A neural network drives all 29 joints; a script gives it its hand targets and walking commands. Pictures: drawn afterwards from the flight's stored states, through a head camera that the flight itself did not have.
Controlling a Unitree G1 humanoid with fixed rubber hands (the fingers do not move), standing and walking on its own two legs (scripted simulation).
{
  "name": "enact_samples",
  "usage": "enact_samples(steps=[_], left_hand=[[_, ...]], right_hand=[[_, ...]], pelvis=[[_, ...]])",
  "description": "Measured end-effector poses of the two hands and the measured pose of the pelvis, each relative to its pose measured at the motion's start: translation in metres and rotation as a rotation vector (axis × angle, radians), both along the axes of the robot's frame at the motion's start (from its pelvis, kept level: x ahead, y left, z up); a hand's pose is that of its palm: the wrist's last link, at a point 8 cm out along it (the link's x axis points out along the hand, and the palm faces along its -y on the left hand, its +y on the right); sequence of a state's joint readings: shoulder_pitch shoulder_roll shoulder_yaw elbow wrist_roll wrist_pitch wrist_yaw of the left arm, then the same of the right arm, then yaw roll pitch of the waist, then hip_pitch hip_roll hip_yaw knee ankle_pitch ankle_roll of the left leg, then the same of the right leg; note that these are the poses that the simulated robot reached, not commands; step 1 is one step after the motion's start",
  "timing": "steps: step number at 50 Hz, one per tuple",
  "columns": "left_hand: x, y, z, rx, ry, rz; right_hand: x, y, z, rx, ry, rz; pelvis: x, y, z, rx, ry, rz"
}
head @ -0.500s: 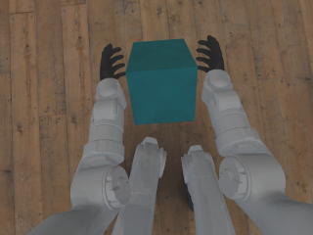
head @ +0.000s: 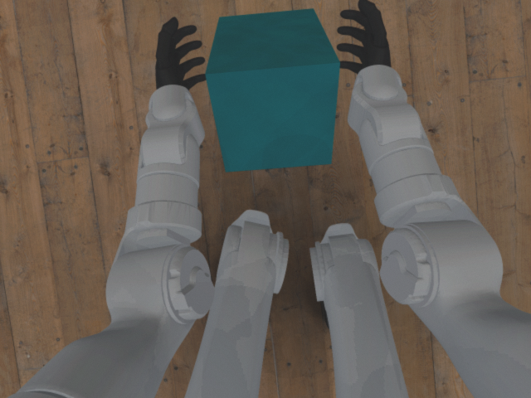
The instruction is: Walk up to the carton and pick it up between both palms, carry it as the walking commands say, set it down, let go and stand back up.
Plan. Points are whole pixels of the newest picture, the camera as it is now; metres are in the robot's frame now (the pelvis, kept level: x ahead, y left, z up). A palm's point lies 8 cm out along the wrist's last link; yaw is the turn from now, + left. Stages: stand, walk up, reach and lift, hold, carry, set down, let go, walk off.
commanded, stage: set down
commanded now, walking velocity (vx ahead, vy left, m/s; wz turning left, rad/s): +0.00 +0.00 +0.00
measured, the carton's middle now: (271, 86) +0.53 +0.08 -0.26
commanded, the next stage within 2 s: none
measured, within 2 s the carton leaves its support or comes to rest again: neither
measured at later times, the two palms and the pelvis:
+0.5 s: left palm (180, 76) +0.50 +0.21 -0.17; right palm (361, 58) +0.55 -0.04 -0.17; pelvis +0.00 +0.00 -0.04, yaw +0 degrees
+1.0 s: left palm (178, 69) +0.51 +0.21 -0.17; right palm (362, 51) +0.56 -0.05 -0.18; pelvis +0.01 -0.01 -0.04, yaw +0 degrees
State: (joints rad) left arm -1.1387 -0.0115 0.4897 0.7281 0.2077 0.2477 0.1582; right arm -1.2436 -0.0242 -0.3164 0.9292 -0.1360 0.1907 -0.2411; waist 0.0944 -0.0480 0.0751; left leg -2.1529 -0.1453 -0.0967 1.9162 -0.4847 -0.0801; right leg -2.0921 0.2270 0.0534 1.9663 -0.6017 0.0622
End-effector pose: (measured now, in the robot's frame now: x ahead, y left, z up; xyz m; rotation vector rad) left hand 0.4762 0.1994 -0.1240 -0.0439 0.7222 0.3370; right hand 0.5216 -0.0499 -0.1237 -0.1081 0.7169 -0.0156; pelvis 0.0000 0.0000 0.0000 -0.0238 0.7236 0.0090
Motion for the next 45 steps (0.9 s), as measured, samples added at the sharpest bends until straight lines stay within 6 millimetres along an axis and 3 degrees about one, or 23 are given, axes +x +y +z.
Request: enact_samples(steps=[12,21,45], left_hand=[[0.012,0.005,-0.041,-0.007,-0.001,-0.010],[0.026,0.008,-0.044,-0.017,-0.018,-0.037],[0.036,0.012,-0.047,-0.020,-0.031,-0.057]], right_hand=[[0.013,0.005,-0.041,0.023,0.003,0.025],[0.028,0.006,-0.044,0.035,-0.009,0.039],[0.039,0.003,-0.050,0.081,-0.032,0.063]], pelvis=[[-0.002,0.000,-0.027,0.005,0.006,-0.006],[-0.001,0.000,-0.039,0.012,-0.008,-0.018],[0.005,-0.007,-0.039,0.031,0.038,-0.029]])
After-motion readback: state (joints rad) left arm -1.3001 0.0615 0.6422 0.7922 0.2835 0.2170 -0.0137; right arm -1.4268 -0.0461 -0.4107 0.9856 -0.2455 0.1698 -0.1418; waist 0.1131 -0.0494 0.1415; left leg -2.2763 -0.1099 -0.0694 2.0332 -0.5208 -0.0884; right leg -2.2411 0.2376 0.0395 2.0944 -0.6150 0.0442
